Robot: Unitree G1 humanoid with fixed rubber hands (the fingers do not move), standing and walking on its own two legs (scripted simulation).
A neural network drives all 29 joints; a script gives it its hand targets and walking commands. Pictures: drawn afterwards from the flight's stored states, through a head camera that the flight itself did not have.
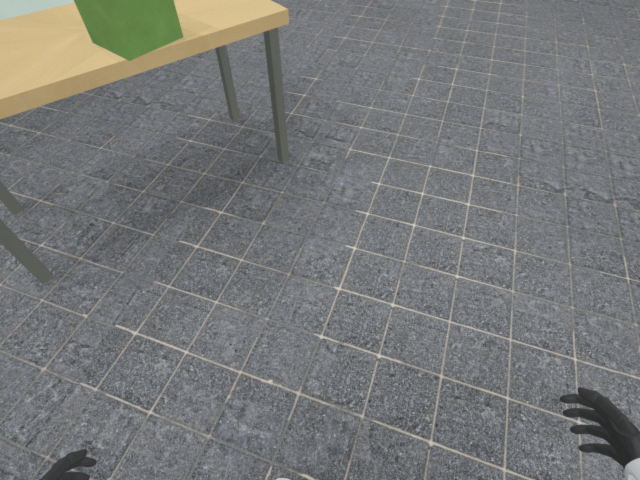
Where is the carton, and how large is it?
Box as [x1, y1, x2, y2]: [74, 0, 182, 60]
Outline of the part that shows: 74,0 92,41 129,60 182,37 173,0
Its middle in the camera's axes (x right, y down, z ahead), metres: -0.57 -0.70 +1.15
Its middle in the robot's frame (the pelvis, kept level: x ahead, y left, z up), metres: +1.33 +0.64 +0.02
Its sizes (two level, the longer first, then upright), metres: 0.199 0.196 0.180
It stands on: a table, 0.67 m high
